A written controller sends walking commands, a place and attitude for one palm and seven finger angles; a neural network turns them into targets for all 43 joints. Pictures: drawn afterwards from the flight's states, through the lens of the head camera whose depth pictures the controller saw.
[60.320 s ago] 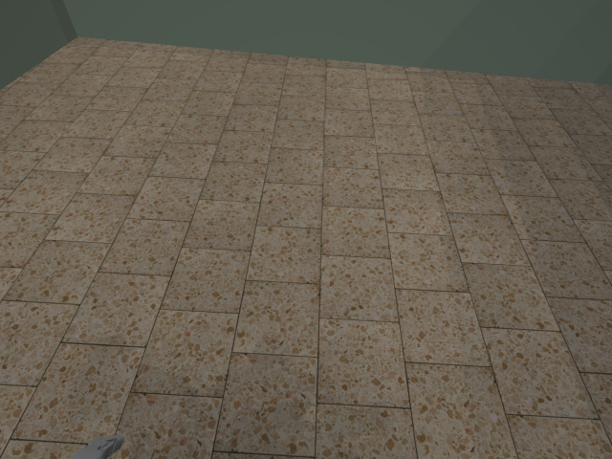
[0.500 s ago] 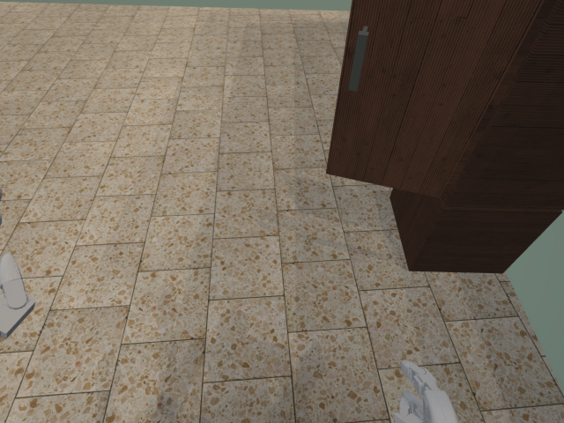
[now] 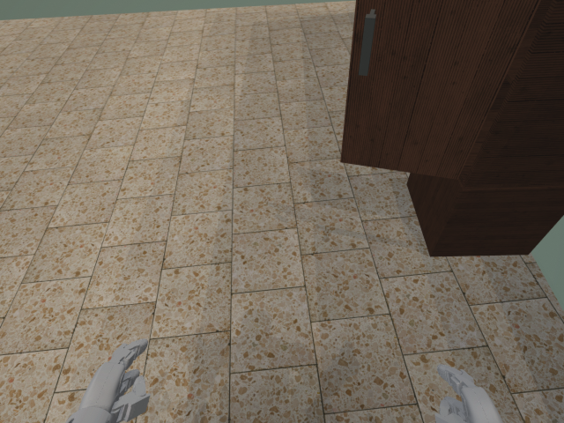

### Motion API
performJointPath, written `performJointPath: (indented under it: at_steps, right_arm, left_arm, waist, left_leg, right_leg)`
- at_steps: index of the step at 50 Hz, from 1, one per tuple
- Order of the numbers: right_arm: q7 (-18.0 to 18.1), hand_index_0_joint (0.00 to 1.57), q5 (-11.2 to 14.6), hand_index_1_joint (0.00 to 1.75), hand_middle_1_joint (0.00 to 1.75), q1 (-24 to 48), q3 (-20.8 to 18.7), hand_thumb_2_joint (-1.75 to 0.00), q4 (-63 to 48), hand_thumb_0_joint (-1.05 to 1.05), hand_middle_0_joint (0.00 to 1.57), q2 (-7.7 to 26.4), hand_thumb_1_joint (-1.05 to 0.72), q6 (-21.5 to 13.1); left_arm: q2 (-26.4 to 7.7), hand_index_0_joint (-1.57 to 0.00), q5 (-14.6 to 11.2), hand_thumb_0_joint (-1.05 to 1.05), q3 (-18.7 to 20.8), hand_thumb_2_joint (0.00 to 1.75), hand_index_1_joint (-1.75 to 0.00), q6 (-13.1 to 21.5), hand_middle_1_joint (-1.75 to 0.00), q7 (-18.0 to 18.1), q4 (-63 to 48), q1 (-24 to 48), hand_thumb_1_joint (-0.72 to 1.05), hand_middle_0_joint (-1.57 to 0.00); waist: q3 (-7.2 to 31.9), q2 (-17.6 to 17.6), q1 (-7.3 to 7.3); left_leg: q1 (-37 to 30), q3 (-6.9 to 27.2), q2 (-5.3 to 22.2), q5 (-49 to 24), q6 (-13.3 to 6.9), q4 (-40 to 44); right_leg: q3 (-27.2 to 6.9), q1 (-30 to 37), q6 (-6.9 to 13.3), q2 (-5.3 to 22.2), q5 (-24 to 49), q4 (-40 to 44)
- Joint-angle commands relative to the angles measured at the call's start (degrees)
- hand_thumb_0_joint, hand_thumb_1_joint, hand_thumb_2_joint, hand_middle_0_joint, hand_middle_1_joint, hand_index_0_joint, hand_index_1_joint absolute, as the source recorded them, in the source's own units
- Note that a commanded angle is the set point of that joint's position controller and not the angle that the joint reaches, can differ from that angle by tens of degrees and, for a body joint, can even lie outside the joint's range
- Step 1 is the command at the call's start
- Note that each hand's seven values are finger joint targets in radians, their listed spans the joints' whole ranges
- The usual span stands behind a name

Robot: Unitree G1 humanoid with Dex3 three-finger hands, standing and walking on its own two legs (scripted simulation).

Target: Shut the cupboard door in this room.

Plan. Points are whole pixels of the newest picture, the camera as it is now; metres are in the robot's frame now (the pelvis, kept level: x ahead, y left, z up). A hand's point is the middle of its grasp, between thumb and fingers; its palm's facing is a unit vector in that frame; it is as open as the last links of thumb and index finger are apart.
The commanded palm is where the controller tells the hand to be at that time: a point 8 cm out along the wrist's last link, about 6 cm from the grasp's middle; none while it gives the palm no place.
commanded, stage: let the arm hang, fingers relaxed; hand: left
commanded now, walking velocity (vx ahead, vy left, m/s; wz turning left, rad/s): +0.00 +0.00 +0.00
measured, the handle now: (367, 42) +0.94 -0.18 +0.10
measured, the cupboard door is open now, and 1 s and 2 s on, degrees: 74 74 74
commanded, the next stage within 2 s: look to check the result in 0.90 s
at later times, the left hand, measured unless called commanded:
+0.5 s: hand out of the picture -0.01 +0.24 -0.15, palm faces +0.01 -0.95 -0.32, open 7.4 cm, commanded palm none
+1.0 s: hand out of the picture +0.09 +0.22 -0.14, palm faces -0.02 -0.96 -0.29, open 7.4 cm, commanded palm none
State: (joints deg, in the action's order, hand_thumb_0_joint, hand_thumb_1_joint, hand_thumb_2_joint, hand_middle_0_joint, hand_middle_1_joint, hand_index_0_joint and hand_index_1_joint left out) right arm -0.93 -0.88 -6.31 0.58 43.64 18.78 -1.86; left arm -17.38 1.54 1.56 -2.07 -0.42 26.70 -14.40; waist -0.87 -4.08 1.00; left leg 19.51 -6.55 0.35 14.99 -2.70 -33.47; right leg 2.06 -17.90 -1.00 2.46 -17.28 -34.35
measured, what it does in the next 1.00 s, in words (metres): stands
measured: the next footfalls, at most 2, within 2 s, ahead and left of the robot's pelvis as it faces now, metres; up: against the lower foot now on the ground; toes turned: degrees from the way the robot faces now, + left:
none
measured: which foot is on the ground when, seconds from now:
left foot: down 0.00-1.00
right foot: down 0.00-1.00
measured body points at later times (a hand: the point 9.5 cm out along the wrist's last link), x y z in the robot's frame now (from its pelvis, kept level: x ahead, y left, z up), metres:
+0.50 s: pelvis -0.01 +0.00 +0.01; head +0.00 +0.00 +0.46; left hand -0.01 +0.29 -0.13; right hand +0.02 -0.27 -0.14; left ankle +0.03 +0.09 -0.73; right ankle +0.01 -0.13 -0.73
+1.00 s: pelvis +0.02 -0.01 +0.02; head +0.03 +0.00 +0.47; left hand +0.09 +0.27 -0.12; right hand +0.09 -0.30 -0.11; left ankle +0.03 +0.09 -0.73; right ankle +0.01 -0.13 -0.73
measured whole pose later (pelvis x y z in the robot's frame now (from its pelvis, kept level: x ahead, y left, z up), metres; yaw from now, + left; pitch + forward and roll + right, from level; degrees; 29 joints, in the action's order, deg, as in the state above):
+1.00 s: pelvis +0.02 -0.01 +0.02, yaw +1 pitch -1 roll +0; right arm 0.2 -1.0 -7.9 -0.4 63.1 18.5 -0.8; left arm -17.1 1.1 0.5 1.1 -0.2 63.3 -7.5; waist -2.0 0.4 0.9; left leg 9.1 -5.5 0.3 9.0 -1.6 -18.9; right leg 3.3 -6.7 -0.3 1.4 -11.0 -18.5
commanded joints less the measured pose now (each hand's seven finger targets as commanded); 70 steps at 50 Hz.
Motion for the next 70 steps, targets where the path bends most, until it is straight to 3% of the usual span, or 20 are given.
performJointPath:
  at_steps: [1, 4, 6, 10, 13, 18, 24, 29, 33, 37, 46, 70]
  right_arm:
    - [0.64, 0.20, -0.43, 0.30, 0.30, -1.92, -2.58, -0.90, -1.79, 0.00, 0.20, 6.99, -0.90, 0.52]
    - [0.60, 0.20, -0.71, 0.30, 0.30, -2.81, -1.90, -0.90, 1.29, 0.00, 0.20, 5.61, -0.90, 1.69]
    - [0.82, 0.20, -0.77, 0.30, 0.30, -2.81, -2.04, -0.90, 3.60, 0.00, 0.20, 4.50, -0.90, 1.88]
    - [1.50, 0.20, -0.56, 0.30, 0.30, -4.68, -2.87, -0.90, 7.25, 0.00, 0.20, 4.70, -0.90, 1.97]
    - [1.88, 0.20, -0.32, 0.30, 0.30, -5.89, -3.38, -0.90, 9.66, 0.00, 0.20, 5.50, -0.90, 1.67]
    - [2.24, 0.20, -0.12, 0.30, 0.30, -7.57, -4.08, -0.90, 12.59, 0.00, 0.20, 6.82, -0.90, 1.33]
    - [2.07, 0.20, -0.12, 0.30, 0.30, -7.12, -4.22, -0.90, 14.39, 0.00, 0.20, 8.04, -0.90, 1.19]
    - [1.83, 0.20, -0.10, 0.30, 0.30, -5.06, -4.05, -0.90, 15.21, 0.00, 0.20, 8.92, -0.90, 0.86]
    - [1.72, 0.20, -0.14, 0.30, 0.30, -3.26, -3.89, -0.90, 15.66, 0.00, 0.20, 9.16, -0.90, 0.54]
    - [1.63, 0.20, -0.09, 0.30, 0.30, -2.12, -3.63, -0.90, 15.84, 0.00, 0.20, 9.37, -0.90, 0.31]
    - [1.76, 0.20, 0.06, 0.30, 0.30, -0.16, -3.20, -0.90, 16.19, 0.00, 0.20, 10.23, -0.90, 0.04]
    - [2.21, 0.20, 0.26, 0.30, 0.30, 0.56, -3.09, -0.90, 16.58, 0.00, 0.20, 10.69, -0.90, 0.42]
  left_arm:
    - [-8.42, -0.20, 0.00, 0.00, 1.98, 0.90, -0.30, 2.60, -0.30, 0.84, 5.36, 0.50, 0.90, -0.20]
    - [-7.19, -0.20, -0.13, 0.00, 0.97, 0.90, -0.30, 2.04, -0.30, 1.14, 12.12, 1.04, 0.90, -0.20]
    - [-6.01, -0.20, -0.23, 0.00, 0.88, 0.90, -0.30, 2.01, -0.30, 1.20, 16.63, -0.38, 0.90, -0.20]
    - [-5.50, -0.20, -0.26, 0.00, 1.54, 0.90, -0.30, 2.33, -0.30, 1.18, 23.65, -2.37, 0.90, -0.20]
    - [-6.10, -0.20, -0.38, 0.00, 1.62, 0.90, -0.30, 2.75, -0.30, 1.08, 27.39, -2.23, 0.90, -0.20]
    - [-6.42, -0.20, -0.33, 0.00, 1.69, 0.90, -0.30, 3.00, -0.30, 1.04, 31.62, -1.35, 0.90, -0.20]
    - [-7.85, -0.20, -0.24, 0.00, 1.73, 0.90, -0.30, 3.03, -0.30, 1.09, 33.65, -0.16, 0.90, -0.20]
    - [-9.07, -0.20, -0.28, 0.00, 1.67, 0.90, -0.30, 3.19, -0.30, 1.06, 34.01, 1.66, 0.90, -0.20]
    - [-9.89, -0.20, -0.36, 0.00, 1.55, 0.90, -0.30, 3.33, -0.30, 1.00, 34.06, 3.38, 0.90, -0.20]
    - [-10.53, -0.20, -0.44, 0.00, 1.41, 0.90, -0.30, 3.69, -0.30, 0.96, 33.89, 4.70, 0.90, -0.20]
    - [-11.27, -0.20, -0.62, 0.00, 1.36, 0.90, -0.30, 4.01, -0.30, 0.99, 33.98, 6.99, 0.90, -0.20]
    - [-11.80, -0.20, -0.80, 0.00, 1.35, 0.90, -0.30, 4.17, -0.30, 1.49, 34.59, 7.42, 0.90, -0.20]
  waist:
    - [5.79, 13.92, -0.20]
    - [4.18, 5.08, 0.21]
    - [3.20, -1.59, -0.42]
    - [2.80, -5.61, -0.94]
    - [1.78, -4.44, -0.91]
    - [-1.08, 2.19, -0.68]
    - [-1.99, 5.56, -0.86]
    - [-2.17, 5.76, -1.05]
    - [-1.78, 3.95, -1.10]
    - [-0.07, 4.85, -0.98]
    - [2.83, 2.79, -0.68]
    - [4.20, 4.16, -0.46]
  left_leg:
    - [-6.51, 8.54, 4.63, -7.98, 0.55, 5.03]
    - [-7.89, 9.07, 4.65, -2.64, 0.86, 8.03]
    - [-5.78, 9.60, 5.20, 1.54, 0.72, 10.90]
    - [-4.18, 10.42, 6.14, 6.73, 0.46, 13.61]
    - [-3.93, 11.05, 6.53, 7.46, 0.39, 14.71]
    - [-5.26, 11.69, 7.29, 7.58, -0.07, 16.07]
    - [-6.20, 11.63, 7.50, 7.47, -0.25, 17.32]
    - [-6.94, 11.63, 7.74, 5.09, -0.03, 18.58]
    - [-7.81, 11.57, 7.72, 2.33, 0.30, 19.54]
    - [-10.27, 10.35, 7.37, -4.15, 0.53, 18.26]
    - [-13.20, 9.85, 7.60, -12.03, 1.15, 17.64]
    - [-17.56, 8.74, 8.04, -20.49, 1.50, 16.59]
  right_leg:
    - [-7.27, 1.05, 4.76, 5.41, 5.21, 8.76]
    - [-7.13, -0.42, 4.23, 4.37, -2.26, 11.40]
    - [-6.28, 1.87, 3.82, 3.23, -1.93, 11.56]
    - [-5.07, 5.07, 4.37, 2.51, -0.40, 13.07]
    - [-5.14, 6.01, 4.72, 2.49, 0.46, 14.15]
    - [-5.06, 4.11, 4.76, 3.00, -0.95, 16.07]
    - [-5.51, 3.45, 4.40, 3.33, -2.34, 17.32]
    - [-5.49, 4.22, 4.04, 3.57, 0.22, 17.33]
    - [-5.26, 5.72, 3.65, 3.83, 3.31, 17.35]
    - [-5.43, 6.78, 3.53, 4.51, 6.45, 18.07]
    - [-4.98, 10.31, 3.34, 5.07, 12.11, 18.61]
    - [-4.04, 13.44, 3.53, 5.59, 22.16, 18.76]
